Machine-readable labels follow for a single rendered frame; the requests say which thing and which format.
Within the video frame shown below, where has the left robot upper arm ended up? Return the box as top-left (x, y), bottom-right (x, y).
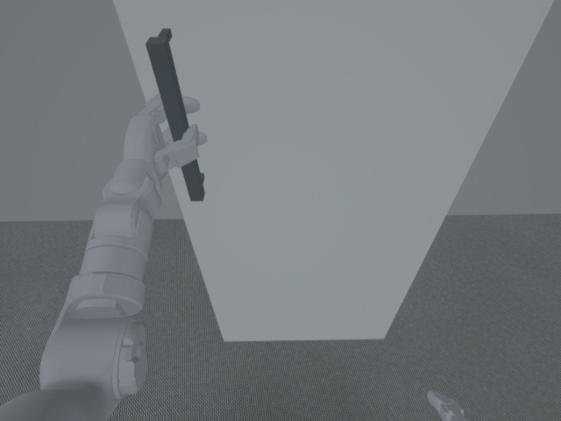
top-left (0, 318), bottom-right (147, 421)

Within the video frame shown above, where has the robot left forearm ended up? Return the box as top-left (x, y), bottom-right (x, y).
top-left (39, 159), bottom-right (162, 389)

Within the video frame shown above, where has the fridge door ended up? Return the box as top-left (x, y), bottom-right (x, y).
top-left (113, 0), bottom-right (554, 341)

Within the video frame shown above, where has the left robot hand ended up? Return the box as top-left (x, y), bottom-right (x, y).
top-left (124, 93), bottom-right (207, 180)

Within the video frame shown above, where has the right robot hand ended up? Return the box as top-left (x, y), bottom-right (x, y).
top-left (428, 390), bottom-right (472, 421)

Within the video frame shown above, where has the handle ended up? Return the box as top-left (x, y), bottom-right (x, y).
top-left (146, 28), bottom-right (205, 201)

